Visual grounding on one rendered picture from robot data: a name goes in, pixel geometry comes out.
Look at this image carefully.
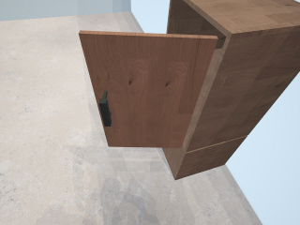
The cupboard door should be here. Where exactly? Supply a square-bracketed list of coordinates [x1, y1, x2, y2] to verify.
[79, 30, 218, 148]

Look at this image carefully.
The handle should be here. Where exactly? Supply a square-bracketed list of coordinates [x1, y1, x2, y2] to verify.
[98, 90, 112, 127]

